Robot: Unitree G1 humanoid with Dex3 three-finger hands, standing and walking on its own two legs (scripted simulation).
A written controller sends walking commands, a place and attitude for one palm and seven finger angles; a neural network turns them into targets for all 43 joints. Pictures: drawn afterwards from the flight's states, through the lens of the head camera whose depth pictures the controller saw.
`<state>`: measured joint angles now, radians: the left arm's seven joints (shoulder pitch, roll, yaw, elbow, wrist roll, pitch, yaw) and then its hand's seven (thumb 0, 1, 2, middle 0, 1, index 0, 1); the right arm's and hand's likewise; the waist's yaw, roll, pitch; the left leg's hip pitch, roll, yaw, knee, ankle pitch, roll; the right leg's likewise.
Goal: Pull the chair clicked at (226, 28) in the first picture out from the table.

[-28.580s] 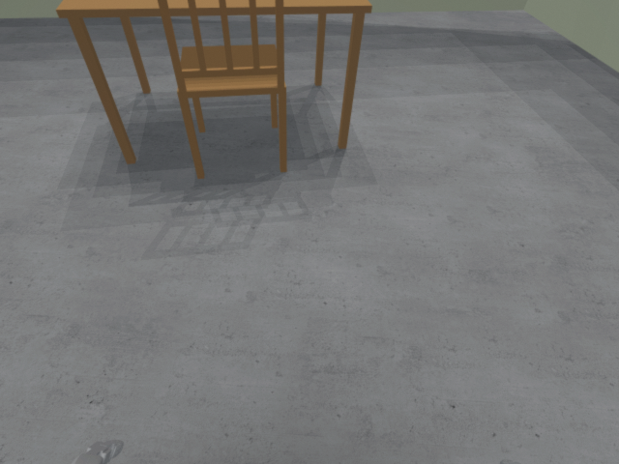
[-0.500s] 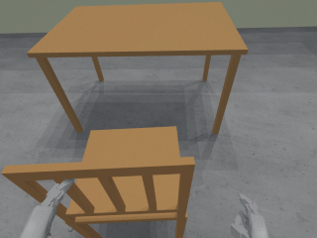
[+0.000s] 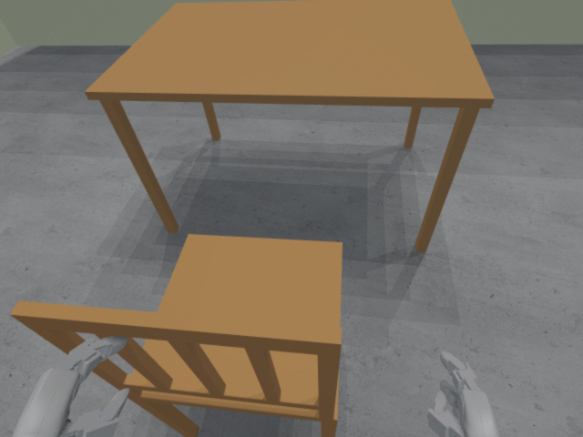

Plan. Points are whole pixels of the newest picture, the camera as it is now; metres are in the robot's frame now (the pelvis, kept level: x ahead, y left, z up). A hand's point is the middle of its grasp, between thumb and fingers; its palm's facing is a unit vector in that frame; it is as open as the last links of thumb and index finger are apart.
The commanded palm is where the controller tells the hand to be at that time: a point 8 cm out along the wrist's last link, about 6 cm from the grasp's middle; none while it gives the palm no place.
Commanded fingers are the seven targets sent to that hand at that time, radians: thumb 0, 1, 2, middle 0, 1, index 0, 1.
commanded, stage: draw the hand back to the body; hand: left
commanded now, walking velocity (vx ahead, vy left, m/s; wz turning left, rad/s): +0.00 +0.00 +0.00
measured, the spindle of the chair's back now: (201, 366) +0.23 +0.19 -0.09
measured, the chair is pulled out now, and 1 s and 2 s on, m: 0.61 0.59 0.59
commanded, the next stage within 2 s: step back with the hand held close in 0.40 s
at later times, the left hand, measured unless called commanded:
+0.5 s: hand (29, 272) +0.20 +0.27 +0.21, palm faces +0.54 -0.69 -0.48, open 7.1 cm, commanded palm +0.14 +0.29 +0.18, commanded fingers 0.00 0.90 0.90 -0.20 -0.30 -0.20 -0.30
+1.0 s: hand out of the picture +0.14 +0.30 +0.16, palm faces +0.43 -0.73 -0.53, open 7.4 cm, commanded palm +0.09 +0.33 +0.18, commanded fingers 0.00 0.90 0.90 -0.20 -0.30 -0.20 -0.30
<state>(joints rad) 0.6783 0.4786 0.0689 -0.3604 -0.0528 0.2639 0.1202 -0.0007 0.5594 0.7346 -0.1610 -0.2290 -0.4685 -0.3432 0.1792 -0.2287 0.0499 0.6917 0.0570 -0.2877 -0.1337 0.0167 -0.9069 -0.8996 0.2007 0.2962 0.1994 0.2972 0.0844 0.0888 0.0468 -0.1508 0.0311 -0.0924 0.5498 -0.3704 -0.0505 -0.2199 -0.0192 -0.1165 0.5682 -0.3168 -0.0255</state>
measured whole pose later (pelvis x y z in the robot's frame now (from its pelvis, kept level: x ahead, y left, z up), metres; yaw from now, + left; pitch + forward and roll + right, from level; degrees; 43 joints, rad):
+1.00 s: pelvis -0.07 +0.03 +0.00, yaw -2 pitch -1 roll +0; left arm 0.54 0.39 0.42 -0.42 -0.03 -0.11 0.18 0.01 0.89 0.90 -0.21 -0.30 -0.21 -0.30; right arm 0.18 -0.18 -0.02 0.63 0.03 -0.06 -0.11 0.02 -0.91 -0.90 0.20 0.30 0.20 0.30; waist 0.01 0.05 0.04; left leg -0.26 -0.02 -0.02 0.51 -0.24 0.00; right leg -0.32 -0.06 -0.06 0.49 -0.16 0.02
